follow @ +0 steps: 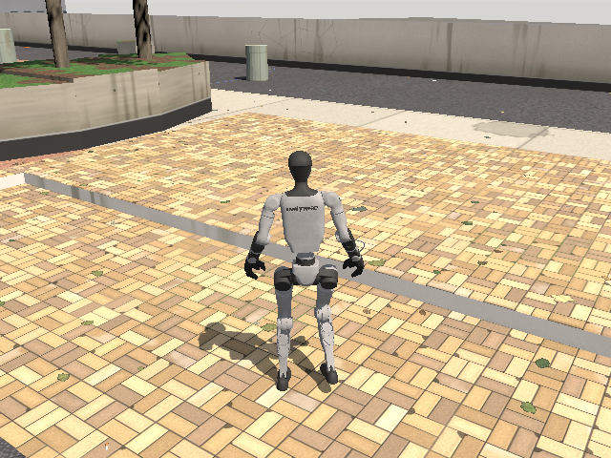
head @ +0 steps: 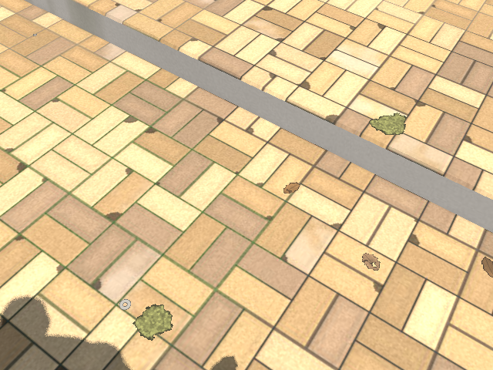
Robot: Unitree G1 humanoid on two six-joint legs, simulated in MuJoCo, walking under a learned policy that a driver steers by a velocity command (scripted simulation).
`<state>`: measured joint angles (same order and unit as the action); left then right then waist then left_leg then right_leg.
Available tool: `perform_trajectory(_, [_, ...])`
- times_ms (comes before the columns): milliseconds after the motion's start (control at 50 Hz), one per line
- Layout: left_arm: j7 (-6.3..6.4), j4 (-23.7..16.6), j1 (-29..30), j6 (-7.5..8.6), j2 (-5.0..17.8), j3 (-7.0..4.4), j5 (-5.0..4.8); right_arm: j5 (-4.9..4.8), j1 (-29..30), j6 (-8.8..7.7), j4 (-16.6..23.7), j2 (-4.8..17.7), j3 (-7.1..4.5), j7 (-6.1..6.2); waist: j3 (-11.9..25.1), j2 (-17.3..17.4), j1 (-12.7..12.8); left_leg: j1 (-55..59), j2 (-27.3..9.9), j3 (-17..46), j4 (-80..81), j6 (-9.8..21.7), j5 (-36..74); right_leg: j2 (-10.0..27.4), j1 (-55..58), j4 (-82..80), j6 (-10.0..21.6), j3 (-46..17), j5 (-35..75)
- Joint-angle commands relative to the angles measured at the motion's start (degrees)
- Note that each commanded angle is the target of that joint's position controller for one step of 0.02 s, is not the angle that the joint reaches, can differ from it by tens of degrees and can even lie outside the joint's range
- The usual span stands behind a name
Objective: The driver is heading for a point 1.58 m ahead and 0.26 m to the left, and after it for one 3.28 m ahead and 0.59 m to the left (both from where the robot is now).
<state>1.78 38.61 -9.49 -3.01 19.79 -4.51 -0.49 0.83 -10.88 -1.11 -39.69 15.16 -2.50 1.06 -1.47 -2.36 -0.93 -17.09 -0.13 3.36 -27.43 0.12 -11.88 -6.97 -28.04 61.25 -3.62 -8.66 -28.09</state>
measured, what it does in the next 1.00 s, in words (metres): walks ahead, turning left: right foot, then left foot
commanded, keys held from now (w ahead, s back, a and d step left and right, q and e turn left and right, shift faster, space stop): no key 0.12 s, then q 0.02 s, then w+q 0.58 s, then w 0.08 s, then w+e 0.12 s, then e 0.08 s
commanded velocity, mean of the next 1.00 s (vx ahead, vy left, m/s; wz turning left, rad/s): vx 0.31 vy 0.00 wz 0.22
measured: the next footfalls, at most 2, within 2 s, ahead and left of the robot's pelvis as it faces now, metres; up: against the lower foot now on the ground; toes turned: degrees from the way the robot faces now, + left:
right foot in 0.18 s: +0.02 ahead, -0.15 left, +0.00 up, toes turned +3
left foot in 0.56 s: +0.16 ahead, +0.15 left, +0.00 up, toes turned +12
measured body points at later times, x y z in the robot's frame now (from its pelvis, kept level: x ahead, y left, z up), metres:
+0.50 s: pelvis +0.06 +0.02 +0.00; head +0.07 +0.04 +0.45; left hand +0.06 +0.31 -0.13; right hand +0.25 -0.23 -0.09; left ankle +0.11 +0.15 -0.72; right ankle -0.02 -0.15 -0.74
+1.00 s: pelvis +0.28 +0.11 +0.00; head +0.31 +0.13 +0.44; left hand +0.43 +0.39 -0.09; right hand +0.39 -0.16 -0.11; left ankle +0.12 +0.15 -0.74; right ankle +0.51 +0.04 -0.71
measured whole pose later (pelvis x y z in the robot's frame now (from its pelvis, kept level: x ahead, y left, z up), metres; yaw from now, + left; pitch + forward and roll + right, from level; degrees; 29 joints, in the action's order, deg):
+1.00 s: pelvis +0.28 +0.11 +0.00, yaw +17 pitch +2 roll +0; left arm -3.3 40.4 -2.5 5.8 15.5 -2.2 -0.4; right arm -0.1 -22.1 -3.3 -44.1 16.8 -2.7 0.8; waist -1.5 -2.4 -4.2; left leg 4.4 5.0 3.8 -13.9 4.8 -19.8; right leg 1.3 -34.6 28.5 1.0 0.2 7.2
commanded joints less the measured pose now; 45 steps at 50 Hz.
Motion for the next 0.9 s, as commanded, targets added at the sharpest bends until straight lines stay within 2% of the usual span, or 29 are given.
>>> perform_trajectory(20, [0.13, -2.4, -2.2, -0.01, 1.5, -0.39, -0.3, -0.23, 2.8, -0.06, 3.3, 6.9, -1.55, 0.22, 5.5, 11.4, 1.9, 8.7, -11.0, 8.9, 5.8, 10.7, 26.7, 2.8, -0.3, -2.7, -2.3, 2.2, 1.8])
perform_trajectory(80, [-0.41, -3.0, 0.5, 0.27, -0.3, 0.67, -0.11, -0.36, 1.7, 0.75, 2.4, 8.0, -1.94, 0.29, 6.8, 14.7, -0.2, 9.5, -10.9, 8.3, 5.3, 11.2, 25.9, 5.5, 7.3, -17.7, -2.3, 6.1, 2.0])
perform_trajectory(120, [-0.71, -2.2, -0.1, 0.4, 0.8, 0.32, -0.42, -0.8, 0.4, 1.19, 1.6, 9.2, -2.18, 0.22, 6.7, 15.0, -0.6, 9.9, -11.5, 9.6, 4.5, 11.6, 23.8, 5.5, 11.0, -26.5, -1.5, 7.4, 6.5])
perform_trajectory(140, [-0.82, -1.0, -1.7, 0.52, 0.0, 0.45, -0.15, -1.17, 0.7, 1.22, 1.3, 8.1, -1.68, 0.07, 6.1, 14.2, 0.6, 7.8, -10.5, 9.6, 4.1, 10.6, 21.5, 5.5, 15.5, -35.3, -0.5, 7.6, 12.7])
perform_trajectory(160, [-0.95, 0.0, -3.4, 0.63, -0.3, 0.59, 0.36, -1.55, -0.8, 0.99, 0.4, 6.8, -1.13, -0.19, 6.1, 12.6, 1.4, 4.8, -9.0, 9.4, 4.8, 8.4, 12.5, 5.3, 21.2, -43.3, 1.1, 7.7, 18.1])
perform_trajectory(180, [-0.7, 0.0, -4.3, 0.67, 2.3, 0.2, 0.96, -1.25, -2.7, 0.39, -0.2, 6.7, -0.91, -0.61, 6.5, 9.6, 1.0, -1.4, -7.5, 8.9, 4.6, 5.0, 2.9, 8.5, 28.2, -41.7, 3.1, 4.5, 20.5])
perform_trajectory(200, [-0.16, -0.2, -6.8, 0.55, 6.3, -0.63, 1.51, 0.08, -2.4, -0.28, 0.3, 4.7, -0.2, -1.32, 7.7, -0.1, 0.8, -7.7, -2.6, 4.5, -2.3, 1.9, -9.1, 16.4, 32.5, -39.7, 6.5, -2.5, 20.6])
perform_trajectory(220, [-0.73, 1.9, -8.7, 0.74, 8.7, -1.68, 1.81, -1.33, 0.8, -0.71, 2.0, 4.0, -0.1, -0.99, 5.8, -11.4, 2.6, -10.0, 2.5, -3.6, -7.7, -0.2, -15.3, 20.5, 23.9, -44.3, 12.7, -8.2, -1.8])
perform_trajectory(240, [-0.89, 0.9, -7.5, 1.64, 8.4, -1.79, 1.81, -1.88, 5.3, -0.98, 2.9, 8.1, -1.08, -0.63, -0.4, -10.1, 5.4, -12.9, 1.3, -4.0, -15.7, -1.1, -15.3, 22.9, 19.8, -50.4, 15.3, -13.5, -13.5])
perform_trajectory(260, [-0.43, 1.5, -8.0, 2.67, 7.4, -1.54, 2.13, -2.42, 7.7, -1.02, 3.9, 9.3, -1.98, -0.43, -4.0, -10.6, 6.2, -18.7, 0.1, -2.2, -22.9, -0.6, -16.8, 25.1, 19.6, -53.0, 16.2, -16.8, -14.0])
perform_trajectory(280, [-0.01, 2.1, -8.3, 3.88, 6.3, -1.17, 1.56, -2.65, 5.6, -0.75, 3.1, 8.9, -2.44, -0.17, -5.4, -10.3, 5.2, -23.0, -1.1, -0.2, -28.3, -0.3, -17.6, 25.5, 22.0, -53.3, 16.5, -16.6, -11.5])
perform_trajectory(300, [0.19, 2.7, -8.3, 4.95, 5.0, -1.01, 0.47, -2.49, 3.8, -0.7, 2.7, 8.0, -2.46, -0.21, -5.8, -9.5, 4.5, -27.0, -2.4, 2.1, -30.2, 0.1, -15.2, 26.0, 25.4, -53.2, 16.1, -15.6, -8.7])
perform_trajectory(320, [0.38, 3.0, -8.3, 5.64, 3.9, -0.77, -0.03, -2.58, 3.2, -1.0, 2.5, 6.7, -2.25, -0.5, -5.7, -7.6, 4.1, -28.6, -3.2, 2.8, -29.6, 0.6, -12.8, 25.3, 27.7, -53.2, 15.1, -12.7, -4.6])
perform_trajectory(360, [0.39, 3.2, -7.3, 6.32, 3.4, -0.83, 0.04, -2.27, 4.1, -1.74, 2.6, 5.0, -1.78, -1.35, -4.0, -5.4, 4.2, -26.2, -3.8, 0.2, -25.2, 0.6, -7.7, 23.5, 28.7, -53.3, 13.4, -5.8, 4.9])
perform_trajectory(420, [-0.25, 3.1, -5.6, 6.54, 5.4, -1.68, -0.02, -1.93, 4.9, -1.66, 3.4, 3.8, -0.99, -2.88, -1.9, -6.0, 4.2, -14.7, -4.0, -4.0, -16.3, -0.1, -3.7, 21.3, 22.7, -52.6, 12.3, 3.1, 11.9])
perform_trajectory(460, [-0.91, 3.6, -6.3, 6.58, 7.0, -2.33, -0.72, -2.04, 4.3, -1.09, 4.0, 4.9, -1.09, -3.34, -1.9, -5.8, 3.9, -9.5, -3.4, -5.6, -13.3, 0.5, -3.7, 22.0, 19.9, -51.7, 12.4, 4.8, 10.3])
perform_trajectory(500, [-1.41, 3.9, -5.4, 6.4, 7.6, -2.58, -1.39, -2.16, 1.1, -0.59, 3.6, 5.9, -1.47, -3.39, -2.5, -3.8, 1.6, -3.9, -2.3, -7.6, -9.5, 2.2, -1.8, 23.0, 17.0, -49.0, 11.7, 6.4, 7.9])
perform_trajectory(520, [-1.54, 4.0, -5.3, 6.33, 7.2, -2.41, -1.27, -2.03, -2.2, -0.35, 2.5, 6.8, -2.05, -3.21, -1.8, -2.4, -0.2, 1.4, -0.5, -9.3, -8.5, 3.2, -2.1, 22.2, 14.6, -44.9, 10.8, 8.3, 10.5])
perform_trajectory(540, [-1.62, 4.1, -5.7, 6.38, 5.6, -1.78, -0.54, -2.33, -8.1, -0.19, 1.0, 9.1, -3.44, -2.8, 0.9, -0.2, -3.0, 9.5, 1.5, -9.3, -7.6, 4.7, -2.9, 20.1, 11.8, -35.5, 9.1, 11.5, 17.5])
perform_trajectory(560, [-1.63, 3.1, -5.4, 6.63, 2.5, -0.65, 0.86, -2.84, -16.3, -0.08, -0.5, 13.6, -5.35, -2.14, 4.6, 9.1, -6.6, 19.4, -3.3, 1.1, -2.2, 8.1, -6.1, 15.6, 4.8, -15.7, 5.2, 17.2, 20.1])
perform_trajectory(580, [-1.61, -2.1, -4.7, 7.91, -2.1, 0.94, 1.67, -2.33, -19.3, -0.86, 0.6, 21.3, -6.32, -2.05, 9.4, 26.1, -4.9, 29.9, -17.8, 38.7, 12.0, 20.0, -21.1, 4.3, -15.4, 5.9, 1.0, 13.3, -3.9])
perform_trajectory(600, [-1.91, -1.5, -2.0, 9.28, 3.1, -0.04, -0.78, -2.03, -17.5, -2.18, 1.6, 15.9, -4.59, -2.55, 9.0, 15.5, -6.0, 28.8, -20.2, 44.6, 18.0, 20.4, -28.7, 6.8, -20.8, 12.4, 2.6, 3.5, -3.0])
perform_trajectory(620, [-2.37, -2.0, 0.0, 10.15, 5.5, -0.6, -2.23, -1.36, -14.7, -3.05, 2.1, 13.1, -3.65, -2.66, 3.8, 13.0, -4.8, 24.7, -19.4, 38.7, 17.0, 18.6, -26.1, 9.5, -23.2, 12.6, 4.8, 3.4, 1.9])
perform_trajectory(640, [-2.25, -1.1, -0.5, 10.54, 5.2, -0.51, -1.47, -1.08, -11.7, -3.34, 2.8, 11.5, -3.11, -2.72, 1.9, 7.8, -2.9, 20.2, -17.0, 32.5, 15.5, 16.6, -19.4, 11.7, -20.6, 9.5, 5.7, 3.6, 6.5])
perform_trajectory(660, [-2.09, -0.5, -0.6, 10.66, 4.7, -0.62, 0.16, -1.06, -8.9, -3.1, 3.5, 10.3, -2.7, -2.58, 0.5, 5.5, -1.4, 16.1, -14.5, 26.9, 15.2, 15.2, -12.1, 13.0, -17.7, 4.6, 5.6, 3.5, 10.2])
perform_trajectory(700, [-2.44, -0.1, -1.4, 10.05, 4.1, -0.83, 0.95, -0.53, -6.6, -2.93, 4.6, 9.6, -2.35, -2.01, 0.7, 7.3, 0.6, 11.4, -10.9, 20.5, 16.8, 14.1, -3.8, 13.0, -12.1, -0.5, 4.7, 4.0, 15.3])
perform_trajectory(780, [-2.48, -0.5, 2.8, 8.87, 1.7, -0.07, 1.26, -1.26, -8.8, -3.2, 3.0, 9.8, -2.44, -0.62, -0.4, 5.8, -0.2, 10.4, -8.8, 12.4, 17.9, 13.6, 9.1, 11.3, -12.1, -13.3, 1.2, 5.8, 25.9])
perform_trajectory(840, [-3.15, -1.4, 8.1, 9.01, -0.3, 0.91, 0.53, -1.38, -10.5, -3.23, 1.2, 10.0, -2.45, -0.12, -1.3, 7.4, -2.3, 9.0, -7.3, 7.7, 18.2, 11.5, 10.3, 10.1, -8.2, -23.9, 0.6, 7.3, 35.3])
perform_trajectory(900, [-4.0, -2.6, 13.0, 9.33, -0.5, 1.41, -0.3, -1.5, -12.9, -3.46, -0.9, 10.2, -2.47, -0.16, -3.5, 6.6, -4.4, 10.8, -9.1, 6.6, 19.3, 11.2, 9.0, 10.0, -7.5, -28.9, 2.1, 8.0, 39.3])
Keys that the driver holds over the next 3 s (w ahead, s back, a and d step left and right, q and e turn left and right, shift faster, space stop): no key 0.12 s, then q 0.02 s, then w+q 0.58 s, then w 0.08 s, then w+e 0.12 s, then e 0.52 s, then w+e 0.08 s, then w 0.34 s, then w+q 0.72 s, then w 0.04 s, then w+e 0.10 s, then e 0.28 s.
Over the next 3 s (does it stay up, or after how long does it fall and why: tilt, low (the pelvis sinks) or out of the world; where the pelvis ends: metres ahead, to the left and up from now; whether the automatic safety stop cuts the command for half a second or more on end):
stays up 1.12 0.19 -0.02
